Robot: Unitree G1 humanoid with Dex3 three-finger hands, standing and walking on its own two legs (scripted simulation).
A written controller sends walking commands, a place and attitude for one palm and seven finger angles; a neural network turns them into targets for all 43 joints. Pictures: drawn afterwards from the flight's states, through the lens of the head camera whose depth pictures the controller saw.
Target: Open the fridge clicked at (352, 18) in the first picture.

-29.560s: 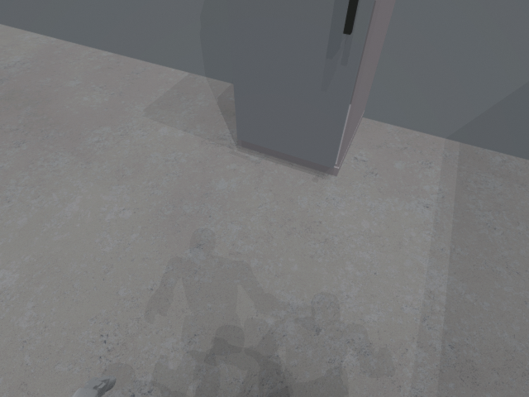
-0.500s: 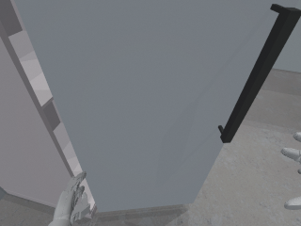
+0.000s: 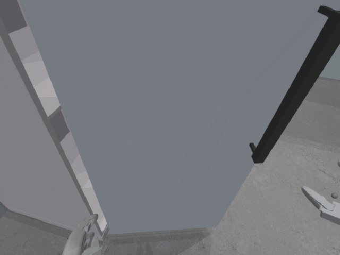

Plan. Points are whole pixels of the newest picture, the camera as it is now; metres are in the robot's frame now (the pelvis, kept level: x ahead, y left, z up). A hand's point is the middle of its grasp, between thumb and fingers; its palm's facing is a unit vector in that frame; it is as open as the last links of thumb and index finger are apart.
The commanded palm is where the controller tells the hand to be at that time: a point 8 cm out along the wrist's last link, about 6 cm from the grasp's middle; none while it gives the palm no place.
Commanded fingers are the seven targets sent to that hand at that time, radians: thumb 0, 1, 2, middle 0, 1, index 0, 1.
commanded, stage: draw the hand back to the body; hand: right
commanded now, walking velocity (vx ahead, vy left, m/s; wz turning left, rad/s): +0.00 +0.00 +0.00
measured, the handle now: (283, 101) +0.40 -0.26 +0.20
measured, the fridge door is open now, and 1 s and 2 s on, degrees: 70 70 70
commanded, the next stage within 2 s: step back with the hand held close in 0.62 s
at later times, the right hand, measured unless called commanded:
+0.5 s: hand (322, 188) +0.20 -0.26 +0.16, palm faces +0.46 +0.80 -0.38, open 7.5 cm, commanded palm +0.15 -0.30 +0.18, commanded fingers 0.00 -0.90 -0.90 0.20 0.30 0.20 0.30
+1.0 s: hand (321, 194) +0.19 -0.26 +0.15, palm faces +0.35 +0.82 -0.46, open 7.4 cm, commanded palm +0.13 -0.30 +0.18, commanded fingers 0.00 -0.90 -0.90 0.20 0.30 0.20 0.30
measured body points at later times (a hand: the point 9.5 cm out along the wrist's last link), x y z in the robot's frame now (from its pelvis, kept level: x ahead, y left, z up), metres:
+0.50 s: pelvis +0.01 +0.01 +0.01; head +0.00 +0.03 +0.45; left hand +0.21 +0.22 -0.08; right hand +0.17 -0.30 +0.18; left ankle -0.04 +0.12 -0.73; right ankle +0.02 -0.10 -0.73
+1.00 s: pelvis -0.01 +0.00 +0.01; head +0.01 +0.00 +0.46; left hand +0.18 +0.23 -0.07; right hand +0.17 -0.30 +0.18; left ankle -0.04 +0.12 -0.73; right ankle +0.02 -0.10 -0.73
